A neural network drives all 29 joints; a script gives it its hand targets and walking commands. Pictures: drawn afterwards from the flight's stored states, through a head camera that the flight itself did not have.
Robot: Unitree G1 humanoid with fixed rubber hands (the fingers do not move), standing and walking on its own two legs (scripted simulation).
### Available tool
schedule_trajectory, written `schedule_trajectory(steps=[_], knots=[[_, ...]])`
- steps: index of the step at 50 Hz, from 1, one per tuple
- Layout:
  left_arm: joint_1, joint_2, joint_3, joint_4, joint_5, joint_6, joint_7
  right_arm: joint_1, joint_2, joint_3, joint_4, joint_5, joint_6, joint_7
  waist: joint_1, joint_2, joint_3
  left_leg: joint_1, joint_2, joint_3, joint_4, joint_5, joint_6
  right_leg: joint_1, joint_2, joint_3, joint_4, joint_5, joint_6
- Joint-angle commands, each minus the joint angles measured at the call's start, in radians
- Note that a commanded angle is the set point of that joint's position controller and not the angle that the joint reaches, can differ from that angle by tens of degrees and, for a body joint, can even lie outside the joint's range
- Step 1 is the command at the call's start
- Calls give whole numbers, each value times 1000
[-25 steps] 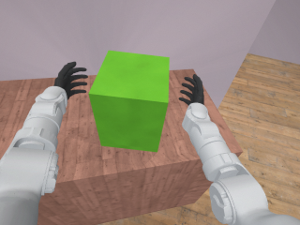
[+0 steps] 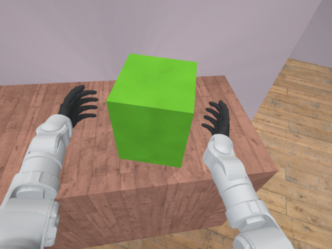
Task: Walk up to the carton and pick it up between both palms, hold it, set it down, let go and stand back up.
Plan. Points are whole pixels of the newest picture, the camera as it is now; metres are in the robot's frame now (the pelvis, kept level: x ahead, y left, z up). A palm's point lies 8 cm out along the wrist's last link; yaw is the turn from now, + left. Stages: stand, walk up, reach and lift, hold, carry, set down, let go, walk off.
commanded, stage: set down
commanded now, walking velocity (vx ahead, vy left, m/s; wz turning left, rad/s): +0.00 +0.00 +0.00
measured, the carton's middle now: (156, 112) +0.50 +0.01 +0.03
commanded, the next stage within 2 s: none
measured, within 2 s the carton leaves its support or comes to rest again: neither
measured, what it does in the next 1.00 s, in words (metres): stands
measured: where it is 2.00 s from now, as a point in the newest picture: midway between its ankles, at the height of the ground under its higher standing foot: outside the picture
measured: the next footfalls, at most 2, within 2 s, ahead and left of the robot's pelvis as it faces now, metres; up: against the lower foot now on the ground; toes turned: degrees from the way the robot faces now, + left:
none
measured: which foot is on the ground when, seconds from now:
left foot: down 0.00-1.00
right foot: down 0.00-1.00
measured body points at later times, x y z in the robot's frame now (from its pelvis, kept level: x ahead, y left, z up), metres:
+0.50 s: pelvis +0.01 +0.01 +0.00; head +0.05 +0.04 +0.45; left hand +0.35 +0.25 +0.04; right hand +0.31 -0.14 +0.04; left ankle +0.00 +0.11 -0.74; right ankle +0.03 -0.15 -0.74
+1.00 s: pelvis +0.01 +0.00 -0.01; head +0.04 +0.04 +0.44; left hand +0.28 +0.27 +0.01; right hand +0.26 -0.13 +0.00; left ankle +0.00 +0.11 -0.74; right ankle +0.03 -0.15 -0.74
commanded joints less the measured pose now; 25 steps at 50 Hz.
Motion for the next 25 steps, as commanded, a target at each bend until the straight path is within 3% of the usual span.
schedule_trajectory(steps=[1, 12, 13, 15, 19, 25], knots=[[-267, 176, 75, -264, 7, -8, -8, -206, -35, 23, -252, -6, -37, -9, 21, 149, -420, 162, -22, 30, -39, 318, -44, 253, 32, -14, 25, 258, -42], [-9, 166, 101, -492, 4, 1, -25, 58, -29, 66, -414, -20, -63, -8, 55, 156, -317, 219, -4, 26, -38, 388, -52, 277, 28, 0, 7, 243, -49], [84, 122, 72, -455, 19, 21, -32, 109, -30, 45, -324, -6, -65, -28, 41, 134, -219, 287, -1, 30, -50, 371, -48, 267, 46, -32, -12, 257, -41], [91, 141, 74, -561, 1, 24, -35, 112, -30, 63, -407, -2, -83, -42, 51, 145, -208, 286, -1, 32, -43, 355, -51, 240, 41, -22, -20, 240, -43], [139, 169, 106, -614, -12, -9, -21, 164, -16, 69, -451, -26, -117, -31, 81, 167, -237, 284, 10, 29, -31, 372, -56, 237, 34, -15, -7, 194, -54], [227, 172, 99, -634, -26, -73, -17, 261, 12, 76, -455, -62, -156, -17, 93, 175, -217, 240, 18, 23, -38, 308, -51, 247, 15, -1, 9, 132, -58]])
